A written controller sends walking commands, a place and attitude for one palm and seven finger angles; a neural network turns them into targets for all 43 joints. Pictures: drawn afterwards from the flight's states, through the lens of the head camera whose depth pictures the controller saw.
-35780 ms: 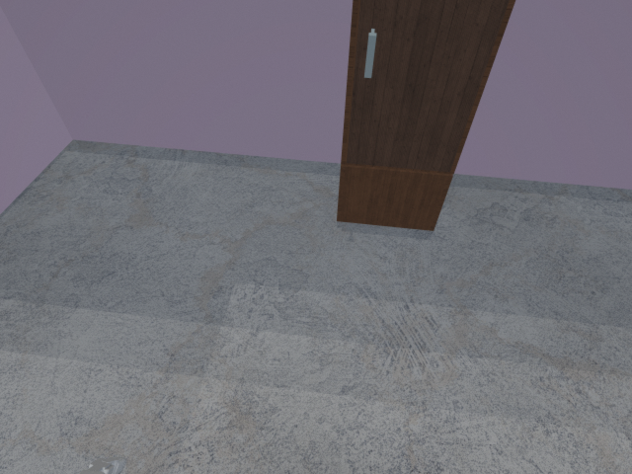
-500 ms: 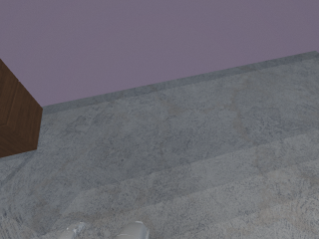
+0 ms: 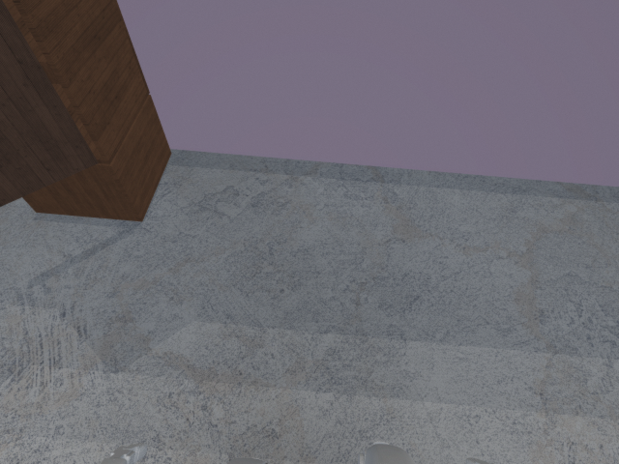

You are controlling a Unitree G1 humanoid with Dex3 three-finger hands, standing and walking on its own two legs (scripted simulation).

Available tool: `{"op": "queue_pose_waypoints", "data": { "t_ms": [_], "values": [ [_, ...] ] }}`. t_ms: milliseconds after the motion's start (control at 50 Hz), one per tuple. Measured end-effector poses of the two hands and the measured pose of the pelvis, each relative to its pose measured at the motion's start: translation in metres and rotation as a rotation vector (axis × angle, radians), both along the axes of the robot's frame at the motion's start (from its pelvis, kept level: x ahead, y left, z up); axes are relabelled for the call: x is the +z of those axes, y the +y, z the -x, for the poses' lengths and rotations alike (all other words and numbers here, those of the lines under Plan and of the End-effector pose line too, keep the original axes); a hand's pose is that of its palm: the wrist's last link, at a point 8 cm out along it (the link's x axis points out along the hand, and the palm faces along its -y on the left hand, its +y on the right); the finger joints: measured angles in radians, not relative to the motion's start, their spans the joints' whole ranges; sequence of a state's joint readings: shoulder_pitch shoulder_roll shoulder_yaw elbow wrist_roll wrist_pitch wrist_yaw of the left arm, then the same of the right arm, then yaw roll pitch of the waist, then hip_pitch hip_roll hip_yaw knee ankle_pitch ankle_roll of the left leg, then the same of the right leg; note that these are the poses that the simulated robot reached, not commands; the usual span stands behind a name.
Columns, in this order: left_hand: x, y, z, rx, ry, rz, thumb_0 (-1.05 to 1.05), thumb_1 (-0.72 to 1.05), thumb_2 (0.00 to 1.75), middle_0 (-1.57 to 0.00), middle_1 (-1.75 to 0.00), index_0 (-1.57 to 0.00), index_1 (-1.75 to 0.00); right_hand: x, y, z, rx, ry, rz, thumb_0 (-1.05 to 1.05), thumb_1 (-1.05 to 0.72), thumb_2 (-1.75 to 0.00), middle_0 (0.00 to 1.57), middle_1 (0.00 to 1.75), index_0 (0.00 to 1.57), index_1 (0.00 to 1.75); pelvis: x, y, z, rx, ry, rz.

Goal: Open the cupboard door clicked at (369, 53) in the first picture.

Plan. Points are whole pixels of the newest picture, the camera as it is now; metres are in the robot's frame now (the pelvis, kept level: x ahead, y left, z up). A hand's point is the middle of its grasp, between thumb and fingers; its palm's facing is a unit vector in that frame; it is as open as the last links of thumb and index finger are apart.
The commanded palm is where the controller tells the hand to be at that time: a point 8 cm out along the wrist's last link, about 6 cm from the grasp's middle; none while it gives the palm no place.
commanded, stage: turn to face it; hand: left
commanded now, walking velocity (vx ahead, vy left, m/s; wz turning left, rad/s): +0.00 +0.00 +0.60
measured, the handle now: out of the picture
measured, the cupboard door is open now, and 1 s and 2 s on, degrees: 45 45 45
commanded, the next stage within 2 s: take the last steps up to it in 1.04 s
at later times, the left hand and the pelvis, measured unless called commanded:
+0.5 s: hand out of the picture -0.02 +0.18 -0.19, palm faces +0.37 -0.91 -0.21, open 7.4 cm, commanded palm none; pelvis +0.00 -0.02 -0.02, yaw +20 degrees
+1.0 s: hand out of the picture -0.01 +0.14 -0.15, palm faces +0.54 -0.80 -0.26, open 7.4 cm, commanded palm none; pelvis +0.03 -0.06 +0.00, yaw +33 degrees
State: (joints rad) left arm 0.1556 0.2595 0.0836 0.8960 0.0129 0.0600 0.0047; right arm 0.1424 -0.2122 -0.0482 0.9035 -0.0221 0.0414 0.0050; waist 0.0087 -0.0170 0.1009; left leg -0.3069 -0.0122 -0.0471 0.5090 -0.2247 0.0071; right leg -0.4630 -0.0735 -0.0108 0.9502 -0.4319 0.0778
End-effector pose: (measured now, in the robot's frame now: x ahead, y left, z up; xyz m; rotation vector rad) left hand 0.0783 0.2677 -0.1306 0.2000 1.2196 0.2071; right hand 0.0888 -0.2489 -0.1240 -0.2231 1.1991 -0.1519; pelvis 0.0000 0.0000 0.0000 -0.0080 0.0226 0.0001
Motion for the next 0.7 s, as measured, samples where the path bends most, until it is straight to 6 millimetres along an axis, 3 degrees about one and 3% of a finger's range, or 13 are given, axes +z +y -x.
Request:
{"op": "queue_pose_waypoints", "data": {
  "t_ms": [120,260,380,520,600,700],
  "values": [
    [0.009,-0.021,-0.005,0.028,-0.085,-0.051,0.00,0.90,0.90,-0.20,-0.30,-0.20,-0.30,-0.023,-0.025,-0.001,0.021,0.040,-0.040,0.00,-0.90,-0.90,0.21,0.30,0.21,0.30,-0.010,-0.028,-0.002,0.071,0.006,-0.022],
    [0.015,-0.051,0.028,0.118,-0.060,-0.028,0.00,0.90,0.90,-0.20,-0.30,-0.20,-0.30,-0.018,-0.039,-0.024,0.096,0.072,-0.037,0.01,-0.91,-0.90,0.20,0.30,0.20,0.30,0.000,-0.040,-0.003,0.179,-0.021,-0.043],
    [0.002,-0.061,0.068,0.222,-0.011,0.035,0.00,0.90,0.90,-0.20,-0.30,-0.20,-0.30,-0.007,-0.020,-0.062,0.212,0.048,-0.025,0.01,-0.91,-0.90,0.20,0.30,0.20,0.30,0.001,-0.038,-0.005,0.264,-0.017,-0.050],
    [-0.029,-0.040,0.124,0.366,0.072,0.066,0.00,0.90,0.90,-0.20,-0.30,-0.20,-0.30,-0.002,0.024,-0.108,0.369,-0.062,0.012,0.01,-0.91,-0.90,0.20,0.30,0.20,0.30,-0.015,-0.022,-0.001,0.352,-0.010,-0.025],
    [-0.020,-0.028,0.131,0.416,0.077,0.043,0.00,0.90,0.90,-0.20,-0.30,-0.20,-0.30,0.005,0.034,-0.109,0.412,-0.062,0.022,0.00,-0.91,-0.90,0.20,0.30,0.20,0.30,-0.007,-0.022,-0.001,0.392,-0.005,-0.010],
    [-0.002,-0.023,0.123,0.445,0.015,0.008,0.00,0.90,0.90,-0.20,-0.30,-0.19,-0.30,0.003,0.034,-0.105,0.446,-0.015,0.008,0.00,-0.91,-0.90,0.20,0.30,0.21,0.30,0.000,-0.029,-0.004,0.436,-0.001,0.001]
  ]
}}
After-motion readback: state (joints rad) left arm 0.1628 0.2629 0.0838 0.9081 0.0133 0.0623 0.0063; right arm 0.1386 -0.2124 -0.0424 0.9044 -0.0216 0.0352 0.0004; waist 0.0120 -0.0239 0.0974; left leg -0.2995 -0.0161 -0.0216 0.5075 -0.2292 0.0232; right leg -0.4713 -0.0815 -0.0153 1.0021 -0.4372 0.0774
